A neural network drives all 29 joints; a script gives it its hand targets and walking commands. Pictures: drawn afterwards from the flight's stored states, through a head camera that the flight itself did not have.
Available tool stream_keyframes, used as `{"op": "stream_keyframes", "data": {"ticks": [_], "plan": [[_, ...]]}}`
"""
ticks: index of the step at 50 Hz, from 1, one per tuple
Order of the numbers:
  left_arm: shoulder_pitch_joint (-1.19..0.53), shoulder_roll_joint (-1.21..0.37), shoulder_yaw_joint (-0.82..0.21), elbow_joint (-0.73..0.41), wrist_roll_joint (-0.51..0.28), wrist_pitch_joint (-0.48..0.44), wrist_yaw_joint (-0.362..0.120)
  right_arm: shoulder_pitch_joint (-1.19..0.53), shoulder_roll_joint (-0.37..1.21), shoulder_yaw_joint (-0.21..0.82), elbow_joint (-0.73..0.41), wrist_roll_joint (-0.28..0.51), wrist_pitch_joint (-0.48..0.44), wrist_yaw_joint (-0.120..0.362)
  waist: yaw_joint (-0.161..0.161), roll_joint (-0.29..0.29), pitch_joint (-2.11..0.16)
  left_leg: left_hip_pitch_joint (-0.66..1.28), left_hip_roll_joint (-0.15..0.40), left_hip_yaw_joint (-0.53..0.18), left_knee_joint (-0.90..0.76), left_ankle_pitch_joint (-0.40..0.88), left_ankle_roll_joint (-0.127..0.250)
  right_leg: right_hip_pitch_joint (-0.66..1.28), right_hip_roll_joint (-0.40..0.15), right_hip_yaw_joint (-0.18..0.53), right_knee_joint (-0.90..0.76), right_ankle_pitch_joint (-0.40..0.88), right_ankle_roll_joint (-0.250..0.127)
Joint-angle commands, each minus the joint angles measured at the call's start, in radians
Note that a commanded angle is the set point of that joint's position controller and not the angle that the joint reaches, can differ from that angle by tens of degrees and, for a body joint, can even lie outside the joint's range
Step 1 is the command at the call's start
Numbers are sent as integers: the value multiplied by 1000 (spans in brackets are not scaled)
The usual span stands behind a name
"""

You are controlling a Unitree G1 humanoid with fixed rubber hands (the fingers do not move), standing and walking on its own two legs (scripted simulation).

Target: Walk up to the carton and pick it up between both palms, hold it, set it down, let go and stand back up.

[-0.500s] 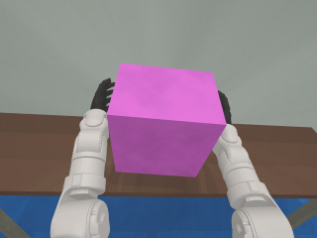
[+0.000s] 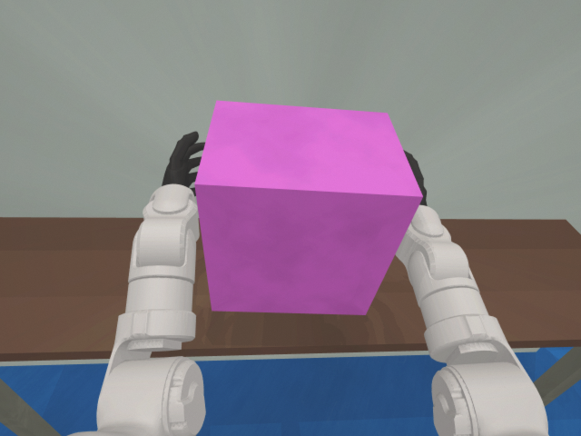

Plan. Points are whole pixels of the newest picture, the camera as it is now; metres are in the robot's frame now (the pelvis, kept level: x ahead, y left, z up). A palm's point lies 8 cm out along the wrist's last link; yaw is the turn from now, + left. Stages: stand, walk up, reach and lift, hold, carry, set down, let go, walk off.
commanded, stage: reach and lift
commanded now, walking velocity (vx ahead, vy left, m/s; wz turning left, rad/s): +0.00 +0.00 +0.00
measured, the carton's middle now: (296, 215) +0.36 -0.01 +0.17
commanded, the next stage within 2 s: hold in 0.96 s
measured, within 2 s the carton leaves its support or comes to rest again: neither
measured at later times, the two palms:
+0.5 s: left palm (173, 179) +0.38 +0.15 +0.22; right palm (410, 196) +0.37 -0.17 +0.20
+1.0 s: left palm (167, 172) +0.38 +0.15 +0.23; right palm (408, 186) +0.37 -0.16 +0.21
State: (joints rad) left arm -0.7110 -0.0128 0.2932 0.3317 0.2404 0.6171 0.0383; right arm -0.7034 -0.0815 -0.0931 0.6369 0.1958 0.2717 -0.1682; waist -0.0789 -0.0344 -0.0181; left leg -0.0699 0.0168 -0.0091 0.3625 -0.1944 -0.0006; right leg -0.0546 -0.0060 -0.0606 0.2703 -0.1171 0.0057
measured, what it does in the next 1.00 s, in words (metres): stands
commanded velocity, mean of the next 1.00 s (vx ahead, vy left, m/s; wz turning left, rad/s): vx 0.00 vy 0.00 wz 0.00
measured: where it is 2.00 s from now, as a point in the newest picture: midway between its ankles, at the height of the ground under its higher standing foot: outside the picture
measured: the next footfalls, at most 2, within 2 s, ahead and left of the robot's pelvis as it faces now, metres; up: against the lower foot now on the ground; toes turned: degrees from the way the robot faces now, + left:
none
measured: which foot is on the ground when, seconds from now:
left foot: down 0.00-1.00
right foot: down 0.00-1.00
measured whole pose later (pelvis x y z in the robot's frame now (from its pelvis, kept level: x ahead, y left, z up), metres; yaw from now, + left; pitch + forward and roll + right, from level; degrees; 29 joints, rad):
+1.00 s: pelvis +0.01 +0.00 +0.00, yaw +0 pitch -7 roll -2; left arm -0.75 0.00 0.32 0.28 0.26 0.73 0.01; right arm -0.77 -0.11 -0.05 0.63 0.28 0.37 -0.21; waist -0.09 -0.03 -0.04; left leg -0.04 0.02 -0.02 0.39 -0.22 -0.01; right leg -0.01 0.00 -0.07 0.27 -0.13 0.01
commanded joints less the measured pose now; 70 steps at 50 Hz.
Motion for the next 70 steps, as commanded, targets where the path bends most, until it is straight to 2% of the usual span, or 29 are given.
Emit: {"op": "stream_keyframes", "data": {"ticks": [1, 5, 7, 8, 9, 12, 15, 20, 21, 22, 25, 28, 32, 33, 35, 39, 43, 44, 47, 50, 51, 55, 58, 61, 63, 64, 67, 69, 70], "plan": [[-625, -571, -443, -65, -101, -15, -155, -895, 615, 385, -334, 75, -25, 93, -3, 30, -359, 32, -70, 18, -53, 202, -11, 184, 61, 12, -13, 148, 23], [-679, -584, -491, -134, -139, -14, -159, -915, 651, 414, -387, 104, -7, 75, -36, 39, -427, 64, -76, 11, -21, 270, -26, 207, 65, 8, 4, 239, 32], [-675, -563, -465, -109, -127, -12, -165, -904, 647, 411, -364, 101, 8, 71, -32, 15, -395, 51, -78, 12, -38, 227, -16, 195, 63, 9, -1, 211, 38], [-681, -559, -445, -94, -114, -8, -168, -900, 647, 396, -337, 95, 15, 71, -26, 27, -366, 33, -80, 12, -54, 181, -11, 181, 57, 13, -6, 168, 37], [-678, -566, -443, -93, -116, -6, -170, -929, 655, 403, -374, 96, 9, 72, -15, 18, -391, 23, -79, 14, -54, 180, -4, 195, 58, 10, -3, 172, 37], [-722, -582, -504, -193, -151, -20, -160, -926, 676, 442, -420, 126, 6, 69, -27, 57, -487, 78, -78, 5, -14, 302, -30, 219, 69, 6, 23, 279, 36], [-681, -575, -469, -129, -132, 1, -162, -947, 659, 451, -424, 136, 24, 61, -5, 32, -413, 56, -79, 6, -25, 259, -17, 192, 69, 11, 4, 227, 36], [-743, -578, -457, -90, -124, 10, -160, -966, 645, 369, -343, 100, 29, 78, -18, 57, -356, 18, -67, 11, -62, 136, -13, 127, 65, 6, -14, 59, 20], [-742, -593, -456, -79, -122, 16, -160, -987, 645, 367, -353, 100, 25, 81, -14, 62, -364, 21, -64, 11, -59, 142, -16, 132, 65, 5, -11, 64, 17], [-770, -595, -474, -108, -137, 10, -158, -980, 647, 364, -345, 106, 25, 80, -32, 70, -394, 41, -63, 9, -48, 173, -24, 136, 68, 4, -4, 91, 19], [-750, -583, -472, -133, -140, 11, -160, -974, 648, 402, -374, 134, 30, 72, -24, 56, -460, 81, -69, 5, -18, 272, -31, 185, 76, 2, 7, 195, 29], [-737, -582, -469, -136, -136, 14, -157, -953, 632, 403, -357, 141, 39, 70, -27, 56, -434, 95, -68, 1, -11, 308, -40, 177, 79, 2, 6, 209, 27], [-729, -578, -437, -71, -112, 35, -164, -971, 607, 361, -307, 119, 41, 79, -20, 59, -352, 51, -58, 5, -47, 207, -34, 141, 76, -4, -14, 90, 17], [-749, -583, -447, -88, -117, 32, -164, -962, 608, 348, -290, 115, 41, 81, -31, 72, -345, 48, -56, 5, -46, 215, -40, 139, 76, -4, -13, 85, 14], [-745, -595, -463, -96, -121, 34, -160, -984, 600, 355, -318, 127, 31, 84, -29, 92, -383, 78, -55, -1, -29, 268, -49, 140, 82, -8, -9, 111, 9], [-772, -603, -490, -158, -149, 25, -147, -1026, 632, 409, -394, 160, 24, 76, -20, 74, -476, 115, -61, -5, 8, 359, -50, 173, 88, -7, 8, 214, 20], [-748, -574, -440, -125, -113, 42, -154, -989, 626, 398, -324, 149, 48, 73, -3, 44, -391, 75, -64, 7, -20, 296, -31, 174, 81, 2, -5, 174, 22], [-743, -568, -438, -116, -109, 48, -158, -977, 613, 386, -310, 153, 51, 74, -14, 54, -376, 68, -63, 8, -25, 286, -35, 179, 78, 4, -6, 171, 22], [-728, -588, -475, -153, -134, 60, -161, -1027, 609, 416, -404, 184, 42, 65, -14, 78, -440, 95, -64, 3, 5, 366, -48, 210, 85, 4, 4, 234, 20], [-788, -591, -501, -195, -156, 57, -150, -1047, 629, 421, -421, 190, 56, 63, -19, 79, -469, 101, -65, 0, 8, 345, -46, 183, 87, 1, 3, 199, 20], [-767, -581, -486, -158, -140, 67, -150, -1028, 617, 404, -396, 178, 65, 62, -22, 82, -418, 84, -66, 3, -3, 307, -43, 169, 83, 6, -6, 165, 18], [-775, -573, -475, -189, -136, 81, -161, -994, 620, 391, -362, 175, 86, 60, -30, 66, -400, 68, -62, 6, -18, 304, -43, 190, 81, 3, 0, 169, 21], [-745, -577, -484, -212, -137, 96, -164, -1010, 614, 427, -414, 204, 94, 54, -16, 80, -425, 96, -63, 3, 0, 374, -53, 206, 89, 5, 4, 214, 20], [-754, -570, -469, -190, -125, 113, -169, -1008, 604, 415, -378, 205, 113, 54, -14, 85, -379, 66, -62, 9, -18, 315, -50, 186, 86, 7, -8, 149, 15], [-768, -564, -433, -153, -112, 120, -176, -1043, 615, 391, -357, 183, 117, 61, 2, 56, -337, 19, -59, 14, -48, 216, -27, 172, 80, 5, -15, 72, 16], [-791, -570, -449, -178, -122, 115, -176, -1037, 622, 384, -352, 179, 116, 64, -8, 71, -360, 13, -55, 14, -54, 204, -30, 180, 81, 7, -8, 65, 15], [-830, -574, -467, -187, -141, 111, -169, -1051, 626, 374, -355, 178, 116, 70, -20, 91, -410, 30, -59, 14, -39, 236, -38, 183, 79, 10, 2, 104, 14], [-824, -572, -465, -174, -146, 112, -165, -1089, 637, 398, -388, 198, 115, 65, -4, 83, -436, 41, -64, 13, -25, 261, -37, 194, 79, 11, 2, 134, 18], [-797, -560, -436, -136, -121, 116, -166, -1064, 629, 391, -338, 190, 128, 62, 2, 74, -373, 31, -65, 17, -33, 248, -33, 187, 80, 11, -4, 125, 19]]}}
